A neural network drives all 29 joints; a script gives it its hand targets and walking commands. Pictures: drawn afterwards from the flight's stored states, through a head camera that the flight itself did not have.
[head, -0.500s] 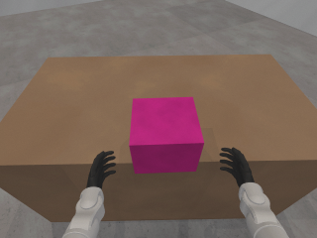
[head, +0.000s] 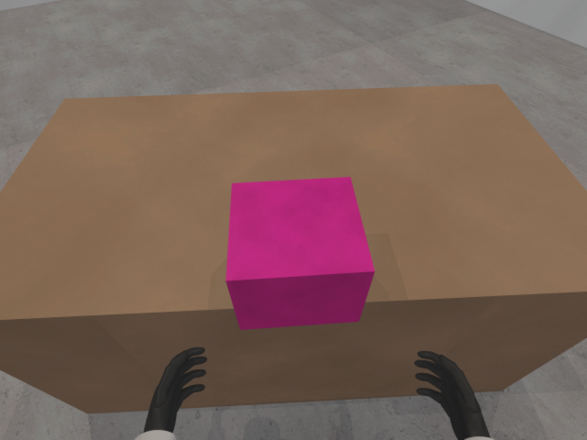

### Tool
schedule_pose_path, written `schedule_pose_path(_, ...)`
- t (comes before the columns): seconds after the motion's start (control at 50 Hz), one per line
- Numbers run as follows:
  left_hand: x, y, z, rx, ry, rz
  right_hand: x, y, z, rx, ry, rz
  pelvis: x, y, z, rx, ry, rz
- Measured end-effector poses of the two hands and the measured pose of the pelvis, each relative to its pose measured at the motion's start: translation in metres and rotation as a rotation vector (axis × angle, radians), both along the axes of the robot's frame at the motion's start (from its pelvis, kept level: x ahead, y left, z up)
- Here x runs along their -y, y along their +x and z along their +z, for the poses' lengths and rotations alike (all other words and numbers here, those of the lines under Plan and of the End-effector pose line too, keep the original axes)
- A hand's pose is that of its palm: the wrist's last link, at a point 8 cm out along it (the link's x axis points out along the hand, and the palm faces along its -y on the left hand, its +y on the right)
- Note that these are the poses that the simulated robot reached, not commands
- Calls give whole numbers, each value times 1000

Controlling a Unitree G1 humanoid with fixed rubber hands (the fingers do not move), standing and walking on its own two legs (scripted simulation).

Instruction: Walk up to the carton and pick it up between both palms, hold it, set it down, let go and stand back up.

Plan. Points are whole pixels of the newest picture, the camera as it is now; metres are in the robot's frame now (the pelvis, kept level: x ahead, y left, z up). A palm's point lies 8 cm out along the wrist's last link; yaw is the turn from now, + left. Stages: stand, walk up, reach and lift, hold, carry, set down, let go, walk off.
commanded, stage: let go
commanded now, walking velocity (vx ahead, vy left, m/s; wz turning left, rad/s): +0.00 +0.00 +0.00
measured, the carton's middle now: (295, 252) +0.43 +0.01 -0.02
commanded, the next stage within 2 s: stand in 0.58 s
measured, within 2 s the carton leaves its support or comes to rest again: neither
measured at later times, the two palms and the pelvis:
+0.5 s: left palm (142, 431) +0.17 +0.22 -0.09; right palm (461, 427) +0.19 -0.22 -0.09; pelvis +0.03 +0.00 -0.01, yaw +0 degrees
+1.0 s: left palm out of the picture -0.03 +0.27 -0.13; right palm out of the picture +0.00 -0.25 -0.13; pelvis -0.01 +0.00 -0.01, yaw +4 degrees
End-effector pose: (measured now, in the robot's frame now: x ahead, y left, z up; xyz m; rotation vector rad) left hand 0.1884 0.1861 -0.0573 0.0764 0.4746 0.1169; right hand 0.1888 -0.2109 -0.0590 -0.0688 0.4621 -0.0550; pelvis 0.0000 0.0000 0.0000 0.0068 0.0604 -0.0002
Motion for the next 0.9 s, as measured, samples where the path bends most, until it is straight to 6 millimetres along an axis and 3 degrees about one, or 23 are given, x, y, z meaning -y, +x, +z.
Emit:
schedule_pose_path(0.26,-31,-26,-38,-296,77,-41,13,-30,-38,-290,-89,-33,0,22,-4,-9,0,-2)
schedule_pose_path(0.4,-41,-19,-37,-332,101,-65,15,-18,-35,-322,-116,-47,-1,29,-5,-4,-4,-4)
schedule_pose_path(0.6,-35,-20,-38,-330,78,-60,-2,0,-29,-301,-115,-6,-5,25,-6,1,-9,0)
schedule_pose_path(0.72,-59,-62,-56,-449,112,-7,17,-47,-45,-431,-168,-23,-5,22,-12,48,-4,19)
schedule_pose_path(0.9,-81,-165,-74,-689,114,105,41,-148,-70,-707,-195,-62,-3,-1,-11,78,-13,59)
